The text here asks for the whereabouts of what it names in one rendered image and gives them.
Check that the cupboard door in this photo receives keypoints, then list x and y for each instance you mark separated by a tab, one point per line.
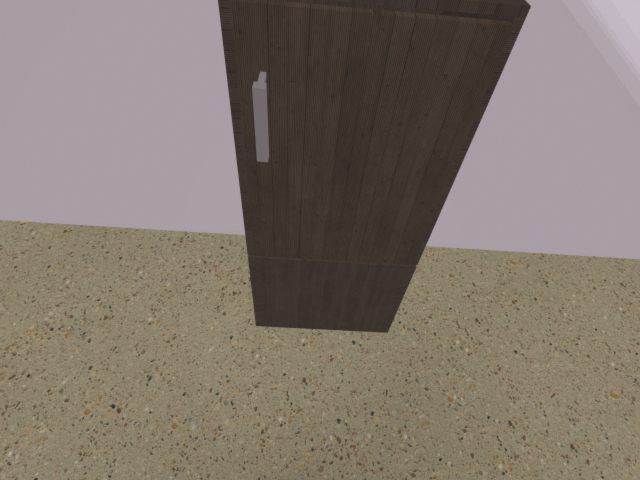
368	111

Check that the handle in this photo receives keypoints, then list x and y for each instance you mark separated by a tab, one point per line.
259	93

